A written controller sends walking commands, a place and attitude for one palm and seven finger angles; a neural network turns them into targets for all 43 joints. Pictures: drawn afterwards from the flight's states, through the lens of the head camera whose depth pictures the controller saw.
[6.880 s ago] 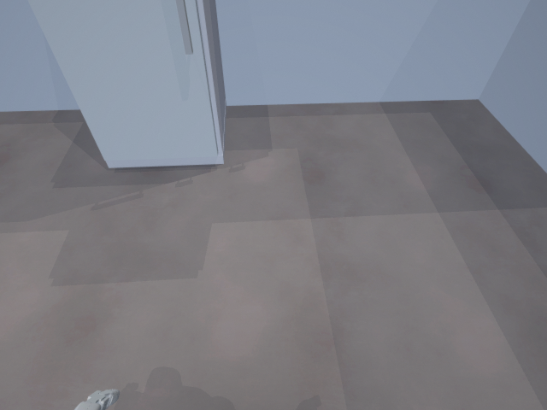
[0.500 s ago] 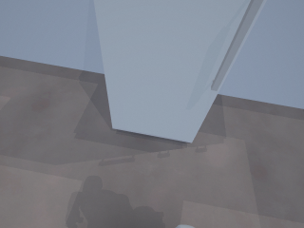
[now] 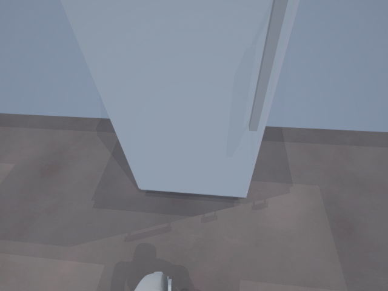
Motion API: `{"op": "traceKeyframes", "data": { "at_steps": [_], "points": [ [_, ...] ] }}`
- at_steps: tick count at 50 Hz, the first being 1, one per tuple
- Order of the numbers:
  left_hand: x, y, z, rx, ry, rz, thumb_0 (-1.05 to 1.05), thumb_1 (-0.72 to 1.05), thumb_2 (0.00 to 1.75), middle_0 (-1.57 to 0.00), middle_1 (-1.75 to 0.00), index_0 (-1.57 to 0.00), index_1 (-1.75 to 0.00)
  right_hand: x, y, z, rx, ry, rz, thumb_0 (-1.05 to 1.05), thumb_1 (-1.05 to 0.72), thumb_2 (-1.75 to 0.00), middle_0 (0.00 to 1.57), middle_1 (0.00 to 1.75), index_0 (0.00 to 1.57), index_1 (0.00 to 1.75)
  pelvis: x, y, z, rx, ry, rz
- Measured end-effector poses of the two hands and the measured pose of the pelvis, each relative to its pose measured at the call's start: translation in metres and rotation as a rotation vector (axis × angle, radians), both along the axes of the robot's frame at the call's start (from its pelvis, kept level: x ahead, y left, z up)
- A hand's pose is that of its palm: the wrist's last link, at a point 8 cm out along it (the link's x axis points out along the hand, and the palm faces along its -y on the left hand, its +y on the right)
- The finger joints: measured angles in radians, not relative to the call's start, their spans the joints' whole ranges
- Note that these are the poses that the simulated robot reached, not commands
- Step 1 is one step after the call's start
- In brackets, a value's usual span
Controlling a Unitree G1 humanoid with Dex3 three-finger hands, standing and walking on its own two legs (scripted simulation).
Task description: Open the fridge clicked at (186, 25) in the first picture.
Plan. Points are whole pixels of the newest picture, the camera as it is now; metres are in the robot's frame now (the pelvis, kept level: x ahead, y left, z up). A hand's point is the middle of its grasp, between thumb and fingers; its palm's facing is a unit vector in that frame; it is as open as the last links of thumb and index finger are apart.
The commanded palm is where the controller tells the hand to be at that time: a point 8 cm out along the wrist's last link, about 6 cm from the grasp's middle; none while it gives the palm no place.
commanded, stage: take the last steps up to it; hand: right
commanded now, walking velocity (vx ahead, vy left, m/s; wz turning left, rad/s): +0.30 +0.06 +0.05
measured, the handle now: (263, 72) +0.67 -0.16 +0.10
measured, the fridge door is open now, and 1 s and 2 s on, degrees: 0 0 0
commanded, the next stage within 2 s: come to a stop and stand still in 0.32 s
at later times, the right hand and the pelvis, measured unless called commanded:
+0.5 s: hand (256, 265) +0.22 -0.13 -0.17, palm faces +0.02 +0.97 -0.23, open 7.2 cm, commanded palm none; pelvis +0.17 +0.06 +0.00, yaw +0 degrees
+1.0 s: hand (255, 286) +0.18 -0.12 -0.18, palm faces +0.02 +0.96 -0.29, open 7.4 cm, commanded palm none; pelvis +0.15 +0.08 -0.02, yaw +2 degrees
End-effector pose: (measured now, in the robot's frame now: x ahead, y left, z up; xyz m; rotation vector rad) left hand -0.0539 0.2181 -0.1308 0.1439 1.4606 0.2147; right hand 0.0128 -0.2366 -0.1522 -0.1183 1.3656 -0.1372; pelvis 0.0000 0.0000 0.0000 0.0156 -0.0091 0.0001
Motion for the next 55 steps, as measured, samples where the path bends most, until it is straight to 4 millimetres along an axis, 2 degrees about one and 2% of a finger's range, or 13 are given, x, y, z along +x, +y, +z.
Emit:
{"op": "traceKeyframes", "data": {
  "at_steps": [5,9,11,14,18,21,24,28,32,37,42,49,55],
  "points": [
    [-0.017,-0.008,-0.007,-0.039,0.120,0.077,0.00,0.91,0.90,-0.20,-0.30,-0.20,-0.30,0.082,0.017,-0.002,-0.003,-0.062,0.071,0.01,-0.91,-0.90,0.20,0.30,0.20,0.30,0.037,0.010,-0.008,-0.011,0.003,0.011],
    [-0.016,-0.006,-0.017,-0.077,0.216,0.124,0.00,0.91,0.90,-0.20,-0.30,-0.20,-0.30,0.159,0.039,-0.004,-0.012,-0.154,0.128,0.01,-0.91,-0.90,0.20,0.30,0.20,0.30,0.073,0.025,-0.019,-0.012,0.000,0.016],
    [-0.006,0.001,-0.025,-0.095,0.251,0.138,0.00,0.90,0.90,-0.20,-0.30,-0.20,-0.30,0.190,0.050,-0.005,-0.023,-0.216,0.134,0.01,-0.91,-0.90,0.20,0.30,0.20,0.30,0.093,0.035,-0.027,-0.016,-0.009,0.021],
    [0.032,0.018,-0.030,-0.098,0.222,0.133,0.00,0.91,0.90,-0.20,-0.30,-0.20,-0.30,0.213,0.062,0.000,-0.028,-0.264,0.112,0.00,-0.91,-0.90,0.20,0.30,0.20,0.30,0.113,0.047,-0.026,-0.013,-0.026,0.008],
    [0.113,0.043,-0.029,-0.076,0.075,0.078,0.00,0.91,0.90,-0.20,-0.30,-0.20,-0.30,0.213,0.070,0.009,-0.037,-0.222,0.071,0.00,-0.91,-0.90,0.20,0.30,0.20,0.30,0.136,0.055,-0.014,-0.013,-0.024,0.003],
    [0.177,0.055,-0.026,-0.063,-0.049,0.034,0.00,0.91,0.90,-0.20,-0.30,-0.20,-0.30,0.212,0.063,0.016,-0.073,-0.189,0.043,-0.01,-0.94,-0.89,0.20,0.30,0.21,0.30,0.152,0.058,-0.007,-0.012,-0.012,-0.001],
    [0.231,0.060,-0.022,-0.049,-0.143,-0.002,0.00,0.92,0.90,-0.20,-0.30,-0.20,-0.30,0.206,0.061,0.018,-0.078,-0.136,0.039,-0.01,-0.94,-0.89,0.20,0.30,0.21,0.30,0.167,0.057,-0.003,-0.013,-0.006,0.004],
    [0.281,0.063,-0.018,-0.023,-0.206,-0.039,0.01,0.94,0.90,-0.20,-0.30,-0.20,-0.30,0.196,0.062,0.013,-0.054,-0.064,0.017,-0.01,-0.93,-0.90,0.20,0.30,0.20,0.30,0.185,0.051,-0.003,-0.009,-0.012,0.020],
    [0.315,0.052,-0.020,-0.012,-0.243,-0.064,0.00,0.93,0.90,-0.20,-0.30,-0.20,-0.30,0.189,0.062,-0.003,-0.019,-0.004,-0.018,0.00,-0.92,-0.90,0.20,0.30,0.20,0.30,0.201,0.040,-0.011,0.010,-0.026,0.023],
    [0.331,0.038,-0.015,-0.013,-0.261,-0.079,0.00,0.93,0.90,-0.20,-0.30,-0.20,-0.30,0.186,0.059,-0.011,-0.012,0.032,-0.033,0.00,-0.91,-0.90,0.20,0.30,0.20,0.30,0.202,0.038,-0.013,-0.029,-0.033,0.039],
    [0.324,0.045,-0.019,-0.023,-0.268,-0.072,-0.01,0.92,0.90,-0.20,-0.30,-0.20,-0.30,0.185,0.054,-0.003,-0.050,0.031,-0.010,0.00,-0.91,-0.90,0.20,0.30,0.20,0.30,0.183,0.045,-0.012,-0.025,-0.017,0.046],
    [0.288,0.081,-0.038,-0.058,-0.250,-0.028,0.00,0.91,0.90,-0.20,-0.30,-0.20,-0.30,0.167,0.063,0.006,-0.132,-0.025,0.015,0.00,-0.91,-0.90,0.20,0.30,0.20,0.30,0.156,0.073,-0.021,-0.034,-0.018,0.042],
    [0.247,0.103,-0.029,-0.052,-0.182,0.000,0.00,0.91,0.90,-0.20,-0.30,-0.20,-0.30,0.148,0.086,0.018,-0.108,-0.020,0.021,0.00,-0.90,-0.90,0.20,0.30,0.20,0.30,0.146,0.085,-0.008,-0.042,-0.008,0.035]
  ]
}}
